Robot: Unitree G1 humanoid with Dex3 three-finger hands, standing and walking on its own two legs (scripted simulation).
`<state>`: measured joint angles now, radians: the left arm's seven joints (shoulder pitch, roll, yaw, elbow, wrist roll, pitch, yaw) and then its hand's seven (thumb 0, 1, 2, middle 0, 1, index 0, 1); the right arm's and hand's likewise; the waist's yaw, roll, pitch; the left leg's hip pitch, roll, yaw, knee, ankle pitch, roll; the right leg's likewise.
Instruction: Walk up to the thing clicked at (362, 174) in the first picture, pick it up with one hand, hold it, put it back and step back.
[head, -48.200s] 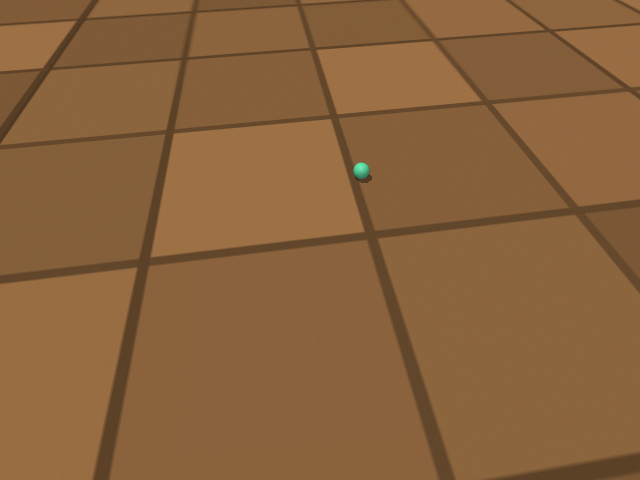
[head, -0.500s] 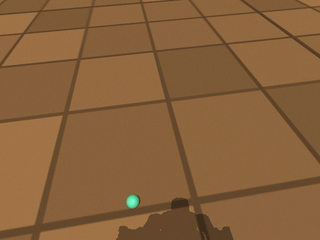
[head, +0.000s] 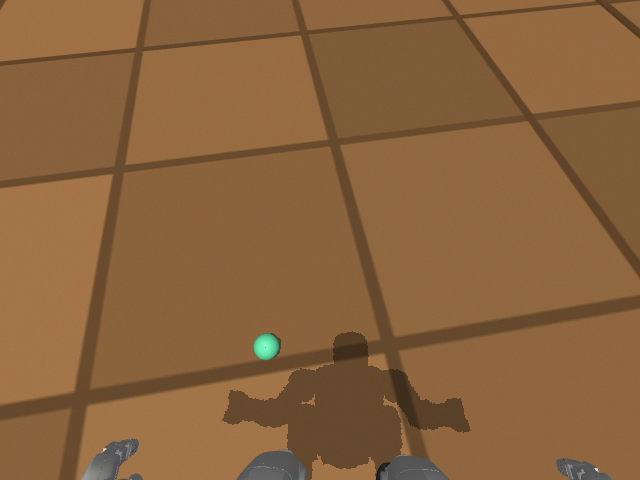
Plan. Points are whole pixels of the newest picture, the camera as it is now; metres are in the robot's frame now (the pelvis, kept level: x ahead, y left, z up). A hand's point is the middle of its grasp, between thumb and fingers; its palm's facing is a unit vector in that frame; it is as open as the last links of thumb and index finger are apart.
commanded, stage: step back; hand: left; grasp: from above
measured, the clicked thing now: (266, 346) +0.50 +0.20 -0.72
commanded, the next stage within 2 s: none
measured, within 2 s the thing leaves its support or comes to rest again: neither
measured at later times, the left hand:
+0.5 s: hand out of the picture +0.03 +0.29 -0.16, palm faces -0.12 -0.91 -0.39, open 7.4 cm
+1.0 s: hand out of the picture -0.09 +0.28 -0.16, palm faces -0.02 -0.94 -0.35, open 7.4 cm
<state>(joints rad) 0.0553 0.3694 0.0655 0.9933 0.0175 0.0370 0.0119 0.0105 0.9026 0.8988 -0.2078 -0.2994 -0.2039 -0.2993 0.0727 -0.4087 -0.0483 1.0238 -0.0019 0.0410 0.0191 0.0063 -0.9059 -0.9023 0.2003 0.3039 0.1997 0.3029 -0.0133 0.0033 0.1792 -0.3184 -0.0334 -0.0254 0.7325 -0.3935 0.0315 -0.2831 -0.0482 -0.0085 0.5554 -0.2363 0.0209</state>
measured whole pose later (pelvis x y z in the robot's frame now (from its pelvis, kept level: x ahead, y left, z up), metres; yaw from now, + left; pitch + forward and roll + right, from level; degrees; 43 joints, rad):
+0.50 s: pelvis -0.09 +0.03 -0.01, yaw -6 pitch -3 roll +0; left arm 0.14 0.38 0.07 0.89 0.02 0.07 0.01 0.01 0.91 0.90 -0.21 -0.30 -0.20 -0.30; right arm 0.10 -0.35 -0.04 0.88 -0.03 0.02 -0.01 0.01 -0.90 -0.90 0.20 0.30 0.20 0.30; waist -0.01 -0.02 0.21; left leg -0.34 -0.03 0.11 0.62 -0.24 0.08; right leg -0.28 0.04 0.08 0.79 -0.46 -0.01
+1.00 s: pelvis -0.24 +0.03 -0.01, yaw -2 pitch -4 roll +2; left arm 0.10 0.38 0.08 0.76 0.02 0.08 0.01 0.01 0.90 0.90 -0.21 -0.30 -0.20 -0.30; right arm 0.16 -0.36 -0.04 0.90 -0.03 0.02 -0.01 0.01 -0.91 -0.90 0.20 0.30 0.20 0.30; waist 0.01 -0.09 0.21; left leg -0.22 -0.06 -0.01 0.63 -0.34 0.02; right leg -0.44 -0.02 0.04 0.74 -0.32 -0.02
